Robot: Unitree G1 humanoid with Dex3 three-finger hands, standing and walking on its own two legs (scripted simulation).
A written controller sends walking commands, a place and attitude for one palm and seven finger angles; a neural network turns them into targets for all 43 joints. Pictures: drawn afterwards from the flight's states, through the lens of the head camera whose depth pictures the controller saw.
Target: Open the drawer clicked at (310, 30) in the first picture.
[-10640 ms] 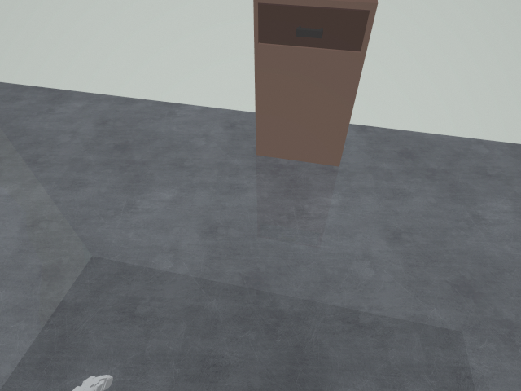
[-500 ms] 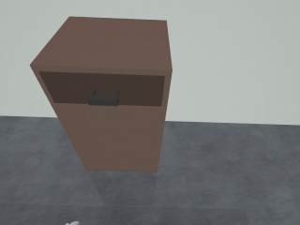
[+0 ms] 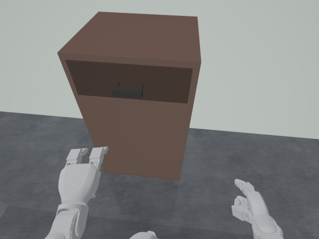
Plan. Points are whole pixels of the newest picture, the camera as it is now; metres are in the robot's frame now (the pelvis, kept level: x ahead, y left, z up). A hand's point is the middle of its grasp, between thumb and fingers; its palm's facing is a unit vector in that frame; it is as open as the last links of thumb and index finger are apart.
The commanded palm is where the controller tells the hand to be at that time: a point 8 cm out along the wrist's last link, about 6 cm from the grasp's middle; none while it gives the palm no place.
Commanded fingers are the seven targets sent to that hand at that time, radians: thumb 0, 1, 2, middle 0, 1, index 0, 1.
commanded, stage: raise the hand with hooked fingers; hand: left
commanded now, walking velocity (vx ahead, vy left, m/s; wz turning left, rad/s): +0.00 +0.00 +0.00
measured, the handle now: (128, 88) +0.60 +0.22 +0.03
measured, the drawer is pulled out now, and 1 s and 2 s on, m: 0.00 0.00 0.00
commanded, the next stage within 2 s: move the hooked fingers above the handle in 1.30 s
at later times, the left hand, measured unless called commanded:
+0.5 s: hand (97, 132) +0.34 +0.23 +0.08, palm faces +0.09 -0.12 -0.99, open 12.6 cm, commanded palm +0.31 +0.23 +0.15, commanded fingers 0.00 -0.41 0.34 -0.29 -1.14 -0.29 -1.14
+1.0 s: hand (106, 92) +0.43 +0.22 +0.15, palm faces +0.05 -0.09 -0.99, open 13.9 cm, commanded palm +0.38 +0.22 +0.21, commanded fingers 0.00 -0.50 0.30 -0.30 -1.20 -0.30 -1.20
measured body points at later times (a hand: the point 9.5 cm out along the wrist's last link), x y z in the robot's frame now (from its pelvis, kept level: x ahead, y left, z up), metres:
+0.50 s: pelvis +0.08 +0.00 +0.04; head +0.10 -0.02 +0.49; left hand +0.33 +0.23 +0.14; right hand +0.26 -0.22 -0.07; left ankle +0.08 +0.06 -0.69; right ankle +0.07 -0.09 -0.69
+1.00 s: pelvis +0.11 -0.02 +0.05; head +0.13 -0.05 +0.50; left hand +0.42 +0.22 +0.21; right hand +0.32 -0.23 -0.06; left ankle +0.08 +0.06 -0.69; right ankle +0.07 -0.09 -0.69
